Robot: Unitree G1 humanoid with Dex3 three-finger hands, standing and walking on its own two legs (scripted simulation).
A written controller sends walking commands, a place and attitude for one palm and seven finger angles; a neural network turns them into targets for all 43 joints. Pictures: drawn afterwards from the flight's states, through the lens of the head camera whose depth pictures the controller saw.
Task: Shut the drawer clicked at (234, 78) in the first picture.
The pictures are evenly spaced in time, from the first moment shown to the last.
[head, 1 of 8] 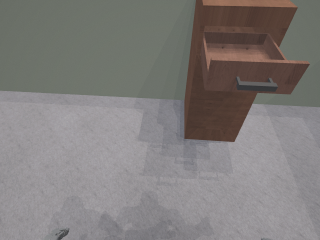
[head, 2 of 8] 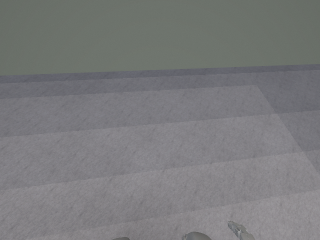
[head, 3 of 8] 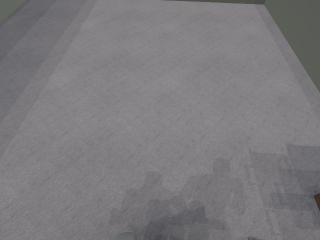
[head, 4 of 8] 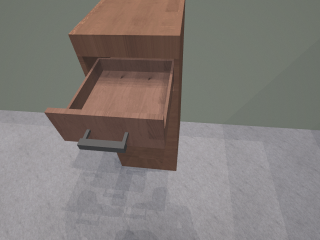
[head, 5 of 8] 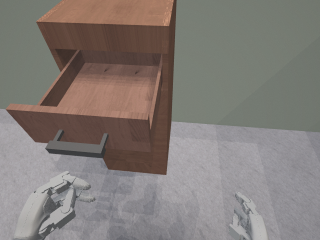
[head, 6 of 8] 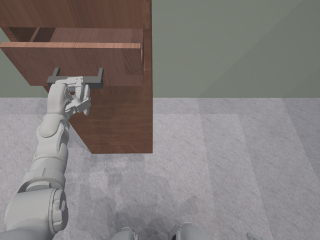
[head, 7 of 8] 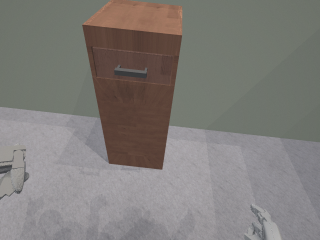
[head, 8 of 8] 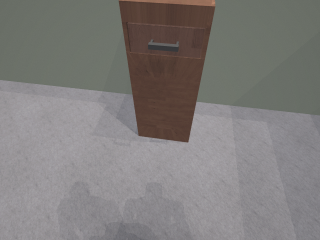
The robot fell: no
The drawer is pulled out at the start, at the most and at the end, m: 0.29 0.29 0.00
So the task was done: yes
